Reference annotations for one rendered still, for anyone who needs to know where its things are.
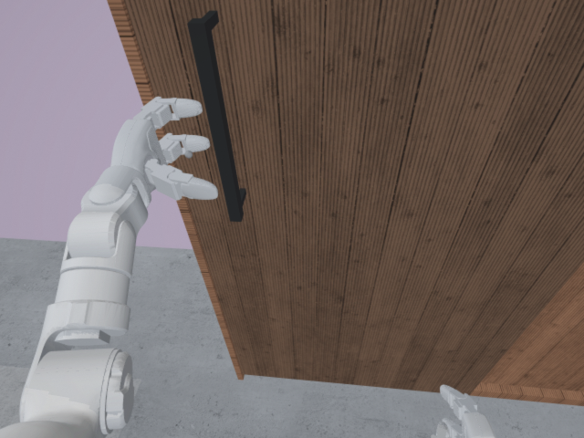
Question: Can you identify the wardrobe door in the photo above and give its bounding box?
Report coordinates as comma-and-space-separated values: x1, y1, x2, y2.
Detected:
124, 0, 584, 395
481, 263, 584, 391

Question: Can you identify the left robot upper arm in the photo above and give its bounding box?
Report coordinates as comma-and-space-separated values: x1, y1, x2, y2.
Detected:
0, 348, 134, 438

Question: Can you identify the left robot hand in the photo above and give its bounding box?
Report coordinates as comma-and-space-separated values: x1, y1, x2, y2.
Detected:
110, 97, 218, 201

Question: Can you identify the right robot hand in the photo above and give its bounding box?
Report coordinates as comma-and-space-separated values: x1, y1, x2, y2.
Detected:
431, 385, 496, 438

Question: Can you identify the robot left forearm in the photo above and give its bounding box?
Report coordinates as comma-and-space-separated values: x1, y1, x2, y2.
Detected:
19, 165, 151, 422

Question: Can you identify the handle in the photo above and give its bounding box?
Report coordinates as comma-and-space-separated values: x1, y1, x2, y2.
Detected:
187, 11, 246, 222

